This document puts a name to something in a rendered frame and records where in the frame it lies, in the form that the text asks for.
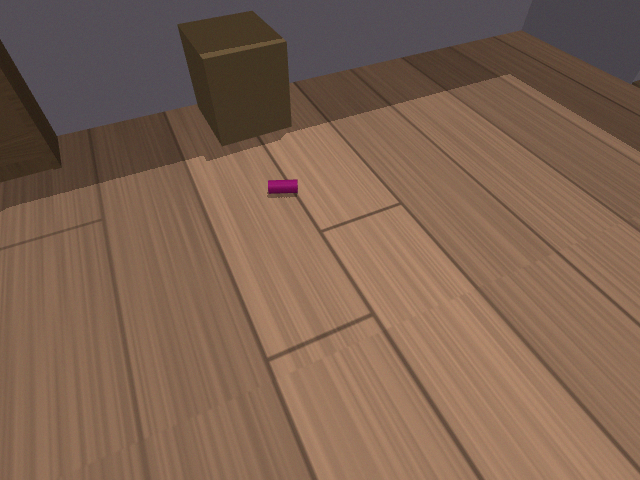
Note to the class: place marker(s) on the bookshelf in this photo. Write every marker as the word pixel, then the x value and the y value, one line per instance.
pixel 28 143

